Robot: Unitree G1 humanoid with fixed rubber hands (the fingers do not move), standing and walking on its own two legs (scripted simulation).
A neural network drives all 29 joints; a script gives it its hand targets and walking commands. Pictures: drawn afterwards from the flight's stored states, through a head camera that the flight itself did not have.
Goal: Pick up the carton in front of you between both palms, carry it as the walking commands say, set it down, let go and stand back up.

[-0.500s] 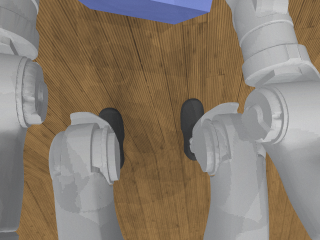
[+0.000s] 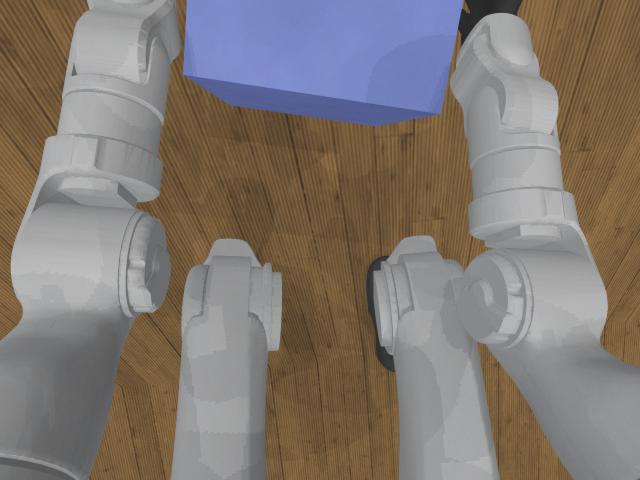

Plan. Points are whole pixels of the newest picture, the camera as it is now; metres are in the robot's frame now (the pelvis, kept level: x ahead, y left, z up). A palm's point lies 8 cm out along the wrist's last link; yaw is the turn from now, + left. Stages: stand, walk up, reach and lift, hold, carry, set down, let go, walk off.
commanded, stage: reach and lift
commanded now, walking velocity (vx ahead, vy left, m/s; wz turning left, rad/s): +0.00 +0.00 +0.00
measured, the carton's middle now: (320, 10) +0.56 +0.02 -0.19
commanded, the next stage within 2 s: none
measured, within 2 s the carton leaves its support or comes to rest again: neither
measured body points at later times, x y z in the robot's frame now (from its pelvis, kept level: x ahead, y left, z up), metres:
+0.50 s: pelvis -0.02 -0.01 +0.11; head +0.27 +0.03 +0.46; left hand +0.52 +0.17 +0.04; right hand +0.51 -0.13 +0.05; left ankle +0.09 +0.12 -0.35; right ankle +0.11 -0.15 -0.35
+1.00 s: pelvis +0.03 -0.01 +0.25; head +0.20 +0.01 +0.66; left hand +0.46 +0.16 +0.20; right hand +0.46 -0.14 +0.21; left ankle +0.09 +0.12 -0.35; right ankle +0.11 -0.15 -0.35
